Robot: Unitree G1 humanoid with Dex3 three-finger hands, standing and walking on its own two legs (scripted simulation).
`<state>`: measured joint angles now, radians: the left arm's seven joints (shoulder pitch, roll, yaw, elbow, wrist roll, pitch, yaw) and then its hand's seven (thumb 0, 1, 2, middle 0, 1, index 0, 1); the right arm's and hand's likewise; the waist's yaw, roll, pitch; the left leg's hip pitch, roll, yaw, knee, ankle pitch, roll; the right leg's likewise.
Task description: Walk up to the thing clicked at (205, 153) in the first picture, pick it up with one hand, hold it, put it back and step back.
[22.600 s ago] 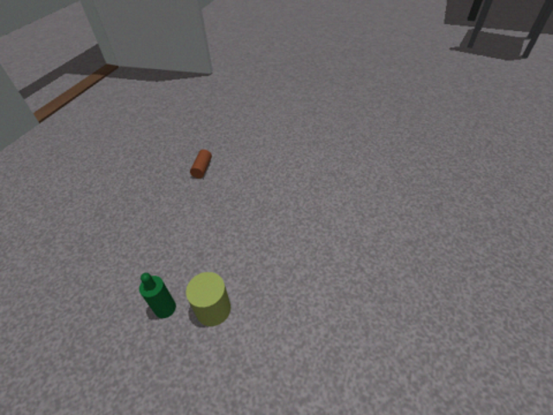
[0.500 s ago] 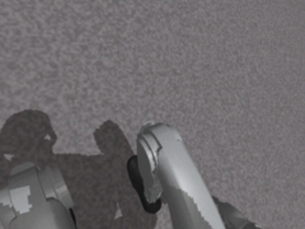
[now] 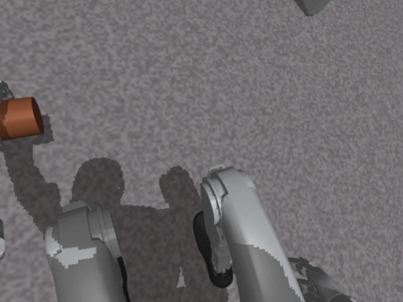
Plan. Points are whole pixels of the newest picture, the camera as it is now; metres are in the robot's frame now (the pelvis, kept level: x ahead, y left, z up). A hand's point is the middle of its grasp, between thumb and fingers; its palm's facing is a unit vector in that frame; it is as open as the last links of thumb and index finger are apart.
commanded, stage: lift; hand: left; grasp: from above
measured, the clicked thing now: out of the picture +0.49 +0.32 -0.18
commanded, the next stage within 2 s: hold in 1.80 s
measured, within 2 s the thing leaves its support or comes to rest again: neither
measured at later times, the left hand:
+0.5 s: hand out of the picture +0.44 +0.33 -0.07, palm faces -0.48 -0.09 -0.87, open 10.1 cm
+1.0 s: hand out of the picture +0.36 +0.30 +0.12, palm faces -0.43 -0.11 -0.89, open 10.1 cm
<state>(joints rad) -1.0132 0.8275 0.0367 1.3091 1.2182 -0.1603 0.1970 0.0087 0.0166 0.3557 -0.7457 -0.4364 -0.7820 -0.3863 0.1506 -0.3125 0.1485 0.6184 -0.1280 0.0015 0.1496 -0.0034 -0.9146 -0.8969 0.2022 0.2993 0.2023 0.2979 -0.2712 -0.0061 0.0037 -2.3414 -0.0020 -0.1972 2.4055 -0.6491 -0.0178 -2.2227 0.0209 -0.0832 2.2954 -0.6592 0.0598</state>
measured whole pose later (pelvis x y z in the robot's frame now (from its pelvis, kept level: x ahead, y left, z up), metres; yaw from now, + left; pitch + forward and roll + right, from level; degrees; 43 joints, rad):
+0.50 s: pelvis +0.00 +0.00 +0.05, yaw +3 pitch +35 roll -9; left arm -0.84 0.73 0.02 1.05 1.10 -0.13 0.04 0.01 0.03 0.37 -0.70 -0.50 -0.73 -0.45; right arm 0.21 -0.29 0.06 0.63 -0.05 0.08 0.08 0.00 -0.92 -0.90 0.20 0.30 0.20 0.30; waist -0.19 0.04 -0.10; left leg -2.23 0.00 -0.13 2.23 -0.63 0.00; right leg -2.12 0.00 -0.04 2.16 -0.65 0.05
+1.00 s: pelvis +0.00 +0.00 +0.20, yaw +7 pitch +28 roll -5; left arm -0.48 0.58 -0.07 0.67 0.99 -0.07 -0.01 0.01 0.04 0.36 -0.70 -0.48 -0.73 -0.44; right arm 0.14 -0.25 0.00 0.63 0.02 0.08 -0.01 0.00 -0.90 -0.89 0.20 0.30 0.20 0.30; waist -0.09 0.05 -0.17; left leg -1.67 0.03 -0.07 1.77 -0.59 0.00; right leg -1.61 -0.01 -0.02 1.72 -0.60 0.05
